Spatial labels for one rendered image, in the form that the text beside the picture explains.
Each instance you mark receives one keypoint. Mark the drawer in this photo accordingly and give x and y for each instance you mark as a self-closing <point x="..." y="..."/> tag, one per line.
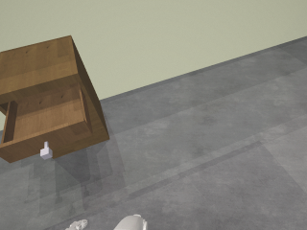
<point x="59" y="116"/>

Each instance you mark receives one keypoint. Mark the handle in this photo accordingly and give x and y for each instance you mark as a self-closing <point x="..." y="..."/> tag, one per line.
<point x="46" y="152"/>

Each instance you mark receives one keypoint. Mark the cabinet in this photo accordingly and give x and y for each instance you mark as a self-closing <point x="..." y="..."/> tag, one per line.
<point x="32" y="69"/>

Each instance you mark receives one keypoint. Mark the robot left thigh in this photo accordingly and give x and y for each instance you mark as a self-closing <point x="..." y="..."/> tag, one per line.
<point x="132" y="223"/>

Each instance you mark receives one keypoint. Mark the left robot hand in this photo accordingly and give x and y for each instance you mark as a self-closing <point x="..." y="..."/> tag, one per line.
<point x="78" y="225"/>

